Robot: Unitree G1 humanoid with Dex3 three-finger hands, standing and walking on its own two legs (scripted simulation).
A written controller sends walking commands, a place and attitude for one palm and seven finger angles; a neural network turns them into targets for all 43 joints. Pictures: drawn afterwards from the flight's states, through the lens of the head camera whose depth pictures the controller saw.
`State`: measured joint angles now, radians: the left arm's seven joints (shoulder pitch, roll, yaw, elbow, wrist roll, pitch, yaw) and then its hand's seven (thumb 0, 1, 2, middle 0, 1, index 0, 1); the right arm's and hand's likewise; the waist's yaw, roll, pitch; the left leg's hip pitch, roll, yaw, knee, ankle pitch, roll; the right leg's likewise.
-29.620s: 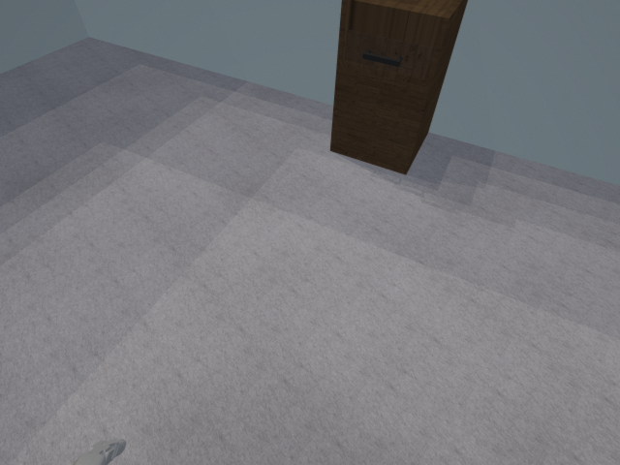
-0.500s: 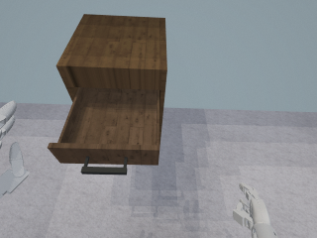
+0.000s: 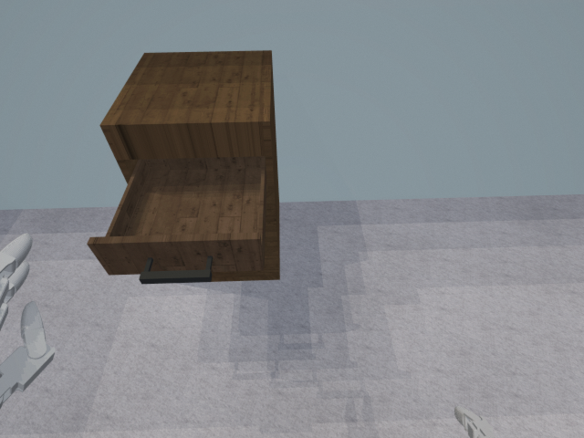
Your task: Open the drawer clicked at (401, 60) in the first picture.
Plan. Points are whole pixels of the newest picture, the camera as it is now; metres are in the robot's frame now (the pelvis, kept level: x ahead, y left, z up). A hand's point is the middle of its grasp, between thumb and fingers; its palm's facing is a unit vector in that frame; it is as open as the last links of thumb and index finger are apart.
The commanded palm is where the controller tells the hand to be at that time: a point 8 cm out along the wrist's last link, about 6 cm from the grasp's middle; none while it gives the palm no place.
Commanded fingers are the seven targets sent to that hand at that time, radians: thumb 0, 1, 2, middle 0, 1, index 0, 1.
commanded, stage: stop stepping back and stand still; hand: left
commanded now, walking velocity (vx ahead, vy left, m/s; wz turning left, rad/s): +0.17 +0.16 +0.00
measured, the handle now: (177, 269) +0.52 +0.27 -0.21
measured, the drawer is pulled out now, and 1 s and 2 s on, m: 0.30 0.30 0.30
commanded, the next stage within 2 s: let the arm hang, fingers relaxed in 0.42 s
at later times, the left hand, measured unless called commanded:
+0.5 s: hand (14, 397) +0.15 +0.25 +0.14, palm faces +0.41 -0.81 -0.41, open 7.4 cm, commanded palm none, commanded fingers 0.00 0.90 0.90 -0.20 -0.30 -0.20 -0.30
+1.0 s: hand out of the picture -0.01 +0.19 -0.18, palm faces +0.10 -0.97 -0.23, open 7.1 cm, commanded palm none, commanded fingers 0.00 0.90 0.90 -0.20 -0.30 -0.20 -0.30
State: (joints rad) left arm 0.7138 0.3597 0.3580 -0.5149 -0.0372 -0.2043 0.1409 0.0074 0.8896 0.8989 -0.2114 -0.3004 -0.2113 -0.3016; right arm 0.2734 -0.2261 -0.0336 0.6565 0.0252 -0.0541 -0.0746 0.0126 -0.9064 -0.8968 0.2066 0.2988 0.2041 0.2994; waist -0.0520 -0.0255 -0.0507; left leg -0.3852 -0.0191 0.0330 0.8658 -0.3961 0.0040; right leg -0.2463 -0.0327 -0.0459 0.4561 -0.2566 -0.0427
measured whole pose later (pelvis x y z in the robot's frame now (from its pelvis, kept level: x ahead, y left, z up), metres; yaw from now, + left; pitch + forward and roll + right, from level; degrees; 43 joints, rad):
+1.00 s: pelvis -0.02 -0.01 -0.01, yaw +4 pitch -1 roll -1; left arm 0.28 0.21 0.04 0.96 0.01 0.03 0.02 -0.02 0.96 0.90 -0.20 -0.30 -0.20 -0.30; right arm 0.32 -0.18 -0.01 0.99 -0.01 0.03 -0.03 0.01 -0.91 -0.90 0.20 0.30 0.20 0.30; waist 0.00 -0.01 0.11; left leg -0.16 0.04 0.01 0.50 -0.32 -0.02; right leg -0.19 0.02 -0.06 0.48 -0.26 -0.03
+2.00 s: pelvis -0.02 +0.00 +0.00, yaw +3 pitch -1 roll +0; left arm 0.27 0.12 0.02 1.14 0.01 0.00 0.03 0.00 0.91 0.90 -0.20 -0.30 -0.20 -0.30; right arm 0.32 -0.11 -0.01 1.11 -0.01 0.00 -0.04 0.00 -0.91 -0.90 0.20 0.30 0.20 0.30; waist 0.00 0.02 0.07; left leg -0.11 0.01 0.04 0.41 -0.27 0.00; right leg -0.17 0.00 -0.03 0.41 -0.22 -0.01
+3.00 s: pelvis -0.01 -0.01 +0.00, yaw +3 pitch -1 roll +0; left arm 0.26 0.13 0.03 1.14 0.01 -0.01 0.04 0.00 0.92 0.90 -0.20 -0.30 -0.20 -0.30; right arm 0.30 -0.12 -0.01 1.12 -0.01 0.00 -0.05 0.00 -0.91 -0.90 0.20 0.30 0.20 0.30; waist 0.00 0.01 0.07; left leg -0.09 0.03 0.03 0.38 -0.27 -0.01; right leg -0.14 0.01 -0.04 0.39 -0.23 -0.02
